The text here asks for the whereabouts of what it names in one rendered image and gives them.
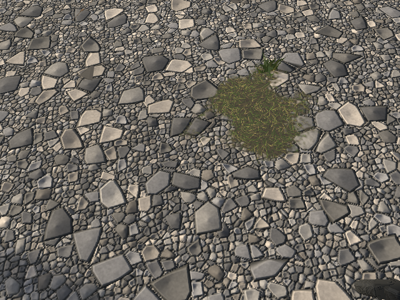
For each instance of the robot right hand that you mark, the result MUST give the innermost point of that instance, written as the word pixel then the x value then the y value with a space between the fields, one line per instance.
pixel 388 289

